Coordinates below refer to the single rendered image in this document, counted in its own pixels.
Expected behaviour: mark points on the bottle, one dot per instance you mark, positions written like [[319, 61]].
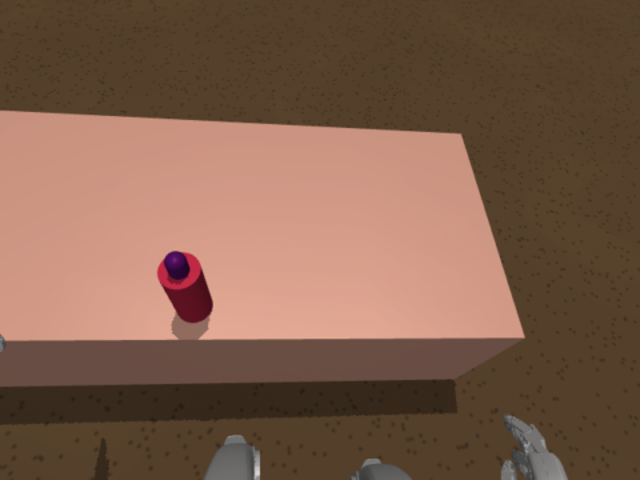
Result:
[[182, 278]]

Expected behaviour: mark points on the right robot hand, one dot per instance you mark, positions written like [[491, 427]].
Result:
[[536, 462]]

